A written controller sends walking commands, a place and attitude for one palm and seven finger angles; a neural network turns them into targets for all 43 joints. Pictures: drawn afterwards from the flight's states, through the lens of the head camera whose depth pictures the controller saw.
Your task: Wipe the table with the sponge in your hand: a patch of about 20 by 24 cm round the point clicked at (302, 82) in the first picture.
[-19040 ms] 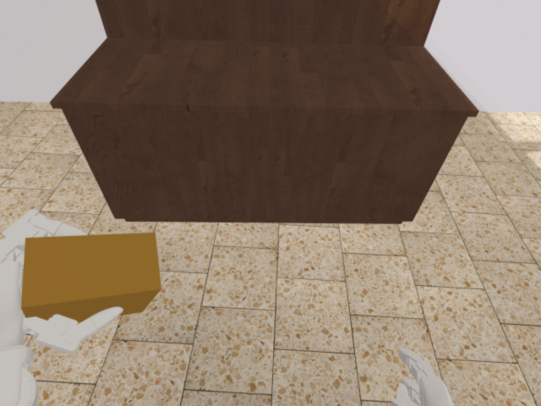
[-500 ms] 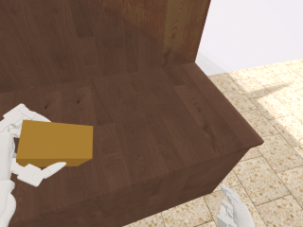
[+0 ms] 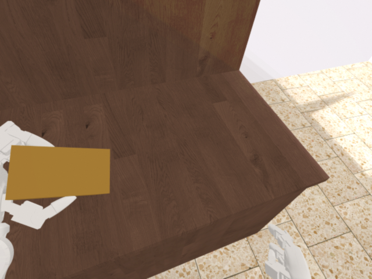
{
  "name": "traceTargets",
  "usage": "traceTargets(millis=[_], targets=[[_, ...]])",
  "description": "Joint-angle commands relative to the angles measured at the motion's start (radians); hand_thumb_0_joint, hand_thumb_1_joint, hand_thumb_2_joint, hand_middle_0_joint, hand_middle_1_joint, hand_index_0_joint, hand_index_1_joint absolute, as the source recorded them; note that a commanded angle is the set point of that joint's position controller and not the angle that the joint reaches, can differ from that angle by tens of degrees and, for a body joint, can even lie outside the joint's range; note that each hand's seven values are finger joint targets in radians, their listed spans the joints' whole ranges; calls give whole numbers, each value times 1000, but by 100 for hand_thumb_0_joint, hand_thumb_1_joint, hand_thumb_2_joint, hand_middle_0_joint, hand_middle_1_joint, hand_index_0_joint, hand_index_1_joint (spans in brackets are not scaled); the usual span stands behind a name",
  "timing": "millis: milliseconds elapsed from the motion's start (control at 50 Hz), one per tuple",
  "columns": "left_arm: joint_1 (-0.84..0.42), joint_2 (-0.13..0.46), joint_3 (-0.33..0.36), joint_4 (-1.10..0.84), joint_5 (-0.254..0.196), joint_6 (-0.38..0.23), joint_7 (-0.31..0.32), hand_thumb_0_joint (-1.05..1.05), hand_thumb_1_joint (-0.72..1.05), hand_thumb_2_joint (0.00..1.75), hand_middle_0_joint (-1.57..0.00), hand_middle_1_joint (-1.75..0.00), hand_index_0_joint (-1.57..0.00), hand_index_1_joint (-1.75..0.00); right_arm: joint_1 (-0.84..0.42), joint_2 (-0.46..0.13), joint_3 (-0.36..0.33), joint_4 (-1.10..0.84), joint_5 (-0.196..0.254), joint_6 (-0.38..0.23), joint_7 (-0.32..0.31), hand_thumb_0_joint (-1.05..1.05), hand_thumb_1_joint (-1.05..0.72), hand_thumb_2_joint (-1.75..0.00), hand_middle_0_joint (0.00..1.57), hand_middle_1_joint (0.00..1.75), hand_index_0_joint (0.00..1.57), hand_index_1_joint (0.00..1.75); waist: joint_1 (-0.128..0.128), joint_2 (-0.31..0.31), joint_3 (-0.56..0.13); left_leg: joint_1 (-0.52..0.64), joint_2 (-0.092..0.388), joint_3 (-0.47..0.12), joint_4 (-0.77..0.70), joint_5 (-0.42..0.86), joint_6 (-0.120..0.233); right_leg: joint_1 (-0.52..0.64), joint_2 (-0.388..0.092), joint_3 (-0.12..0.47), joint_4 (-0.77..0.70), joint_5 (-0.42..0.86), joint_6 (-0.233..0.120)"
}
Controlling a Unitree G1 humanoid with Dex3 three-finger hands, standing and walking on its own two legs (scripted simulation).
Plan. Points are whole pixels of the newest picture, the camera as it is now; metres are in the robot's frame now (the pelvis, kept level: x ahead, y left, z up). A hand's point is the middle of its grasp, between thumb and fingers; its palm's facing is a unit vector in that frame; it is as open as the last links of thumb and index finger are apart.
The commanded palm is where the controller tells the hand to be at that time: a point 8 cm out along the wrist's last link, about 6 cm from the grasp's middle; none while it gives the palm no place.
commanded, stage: come to a stop and stand still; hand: left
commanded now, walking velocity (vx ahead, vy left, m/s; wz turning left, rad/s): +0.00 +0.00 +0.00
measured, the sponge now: (74, 174) +0.24 +0.21 +0.15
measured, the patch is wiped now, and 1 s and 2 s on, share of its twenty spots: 0.00 0.00 0.00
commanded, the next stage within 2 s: look again from close up in 0.36 s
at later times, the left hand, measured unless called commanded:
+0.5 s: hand (33, 188) +0.21 +0.25 +0.16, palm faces +0.38 -0.86 -0.34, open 10.4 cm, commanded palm +0.15 +0.28 +0.17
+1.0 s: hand (17, 164) +0.23 +0.27 +0.18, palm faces +0.45 -0.80 -0.40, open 10.4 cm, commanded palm +0.14 +0.27 +0.17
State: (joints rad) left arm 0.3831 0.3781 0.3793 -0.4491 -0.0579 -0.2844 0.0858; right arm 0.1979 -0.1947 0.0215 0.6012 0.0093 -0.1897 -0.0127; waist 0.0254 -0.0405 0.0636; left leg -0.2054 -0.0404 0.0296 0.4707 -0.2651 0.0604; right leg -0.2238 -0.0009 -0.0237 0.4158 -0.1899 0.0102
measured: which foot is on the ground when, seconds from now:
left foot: down 0.00-1.00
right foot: down 0.00-1.00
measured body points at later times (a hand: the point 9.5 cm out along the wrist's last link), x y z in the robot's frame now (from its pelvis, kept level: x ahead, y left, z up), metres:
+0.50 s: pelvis -0.01 +0.00 +0.00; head +0.01 +0.03 +0.45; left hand +0.18 +0.30 +0.18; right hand +0.16 -0.21 -0.07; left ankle -0.01 +0.07 -0.74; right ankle +0.02 -0.13 -0.74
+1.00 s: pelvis -0.02 -0.01 +0.00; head +0.01 +0.01 +0.45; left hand +0.20 +0.32 +0.20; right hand +0.16 -0.23 -0.07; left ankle -0.01 +0.07 -0.74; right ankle +0.02 -0.13 -0.74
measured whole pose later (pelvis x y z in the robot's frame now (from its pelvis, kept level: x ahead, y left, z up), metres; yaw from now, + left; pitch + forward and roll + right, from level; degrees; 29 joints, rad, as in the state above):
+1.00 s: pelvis -0.02 -0.01 +0.00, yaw -1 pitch +0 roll -1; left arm 0.21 0.46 0.46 -0.29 -0.04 -0.28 0.07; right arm 0.21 -0.20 0.02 0.59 0.00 -0.18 -0.01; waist 0.04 -0.03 0.06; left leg -0.24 -0.03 0.04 0.47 -0.24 0.05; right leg -0.26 0.01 -0.02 0.41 -0.15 0.00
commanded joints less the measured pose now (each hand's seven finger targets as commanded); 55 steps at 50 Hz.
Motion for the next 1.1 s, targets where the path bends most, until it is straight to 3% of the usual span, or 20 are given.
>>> traceTargets(millis=[0, 140, 180, 220, 260, 340, 360, 440, 460, 540, 560, 640, 720, 840, 860, 880, 900, 940, 1020, 1080], targets=[[-15, 145, 86, -194, -9, -45, 9, 0, 10, 130, -120, -160, -120, -160, -58, -127, -59, -161, 8, -30, -9, 0, -90, -90, 20, 30, 20, 30, -1, 84, -212, 16, 125, -99, -81, 437, -89, 157, -53, 57, 13, 325, -29], [-70, 173, 103, -254, -5, -27, 15, 0, 10, 130, -120, -160, -120, -160, -87, -118, -46, -187, 10, -7, -25, 0, -90, -90, 20, 30, 20, 30, -1, 135, -201, 4, 127, -94, -118, 367, -95, 154, -39, 45, 8, 264, -23], [-66, 141, 69, -231, -9, -24, 9, 0, 10, 130, -120, -160, -120, -160, -70, -120, -47, -190, 4, -2, -27, 0, -90, -90, 20, 30, 20, 30, -2, 140, -192, -17, 128, -99, -127, 329, -87, 163, -42, 43, -5, 253, -23], [-67, 146, 72, -231, -6, -21, 14, 0, 10, 130, -120, -160, -120, -160, -64, -124, -50, -192, 3, -4, -29, 0, -90, -90, 20, 30, 20, 30, -1, 110, -198, -25, 128, -106, -124, 286, -82, 178, -51, 54, -15, 257, -25], [-78, 120, 49, -208, -5, -19, 14, 0, 10, 130, -120, -160, -120, -160, -73, -122, -39, -185, 1, -2, -30, 0, -90, -90, 20, 30, 20, 30, -3, 127, -174, -47, 122, -96, -150, 213, -79, 157, -42, 42, -27, 197, -20], [-100, 153, 76, -239, 8, -17, 24, 0, 10, 130, -120, -160, -120, -160, -78, -122, -45, -186, 8, -10, -32, 0, -90, -90, 20, 30, 20, 30, -3, 133, -170, -55, 120, -103, -162, 162, -81, 166, -40, 53, -26, 184, -22], [-85, 125, 52, -205, 4, -19, 18, 0, 10, 130, -120, -160, -120, -160, -73, -123, -40, -182, 0, -4, -32, 0, -90, -90, 20, 30, 20, 30, -2, 118, -164, -72, 120, -103, -169, 138, -72, 167, -37, 40, -35, 163, -18], [-72, 155, 84, -212, 11, -16, 24, 0, 10, 130, -120, -160, -120, -160, -79, -123, -47, -183, 7, -10, -34, 0, -90, -90, 20, 30, 20, 30, -2, 102, -160, -79, 117, -104, -173, 95, -71, 171, -39, 52, -43, 149, -19], [-55, 122, 56, -173, 4, -17, 18, 0, 10, 130, -120, -160, -120, -160, -70, -124, -41, -182, 1, -5, -34, 0, -90, -90, 20, 30, 20, 30, -2, 86, -150, -96, 116, -105, -181, 62, -61, 164, -38, 44, -56, 116, -16], [-62, 164, 93, -217, 14, -22, 24, 0, 10, 130, -120, -160, -120, -160, -81, -127, -48, -180, 8, -16, -35, 0, -90, -90, 20, 30, 20, 30, -3, 126, -150, -95, 117, -110, -186, 40, -63, 163, -38, 58, -50, 112, -20], [-56, 126, 60, -195, 9, -26, 18, 0, 10, 130, -120, -160, -120, -160, -69, -129, -43, -177, 2, -12, -34, 0, -90, -90, 20, 30, 20, 30, -4, 119, -144, -115, 115, -111, -194, 25, -57, 166, -33, 42, -53, 92, -18], [-53, 161, 93, -222, 17, -27, 25, 0, 10, 130, -120, -160, -120, -160, -75, -130, -51, -175, 8, -24, -36, 0, -90, -90, 20, 30, 20, 30, -4, 123, -149, -98, 114, -109, -184, 19, -57, 157, -37, 61, -52, 99, -21], [-30, 142, 78, -192, 10, -23, 20, 0, 10, 130, -120, -160, -120, -160, -55, -136, -58, -172, 2, -24, -37, 0, -90, -90, 20, 30, 20, 30, -4, 72, -158, -85, 111, -107, -162, 51, -48, 158, -46, 79, -69, 128, -24], [-54, 154, 82, -224, 16, -15, 26, 0, 10, 130, -120, -160, -120, -160, -75, -135, -56, -166, 6, -26, -39, 0, -90, -90, 20, 30, 20, 30, -7, 108, -165, -53, 106, -99, -155, 94, -55, 140, -44, 83, -69, 153, -28], [-1099, 987, 653, -483, 192, -120, 28, 0, 10, 130, -120, -160, -120, -160, 87, -164, -32, -143, -64, -56, -22, 0, -90, -90, 20, 30, 20, 30, -11, 7, -28, -186, 138, -58, -27, 144, -18, 5, -61, 80, -75, 69, 16], [-483, 318, 247, 148, 66, -72, -21, 0, 10, 130, -120, -160, -120, -160, -44, -34, -3, -99, -14, -41, -21, 0, -90, -90, 20, 30, 20, 30, -6, 18, -231, -25, 92, -80, -72, 190, -18, 9, -97, 67, -55, 25, -49], [-185, 185, 146, 164, 26, -58, -34, 0, 10, 130, -120, -160, -120, -160, -18, -121, -63, -156, -8, -62, -24, 0, -90, -90, 20, 30, 20, 30, 43, 117, -198, 16, 87, -54, -52, 163, -42, 54, -83, 188, -77, 107, -55], [-56, 57, 19, -66, -18, -76, -40, 0, 10, 130, -120, -160, -120, -160, -51, -119, -61, -164, 12, -65, 12, 0, -90, -90, 20, 30, 20, 30, 11, 235, -240, 10, 94, -60, -96, 173, -38, 135, -78, 132, -6, 149, -51], [13, 154, 68, -157, -7, -69, -5, 0, 10, 130, -120, -160, -120, -160, -46, -134, -63, -170, 7, -64, 19, 0, -90, -90, 20, 30, 20, 30, 24, 15, -167, -110, 109, -95, -131, 91, -39, 161, -57, 100, -6, 95, -25], [-40, 211, 145, -159, -13, -75, 5, 0, 10, 130, -120, -160, -120, -160, -65, -128, -57, -174, 10, -61, -3, 0, -90, -90, 20, 30, 20, 30, 16, 1, -146, -113, 111, -107, -146, 64, -39, 137, -53, 81, -9, 80, -20]])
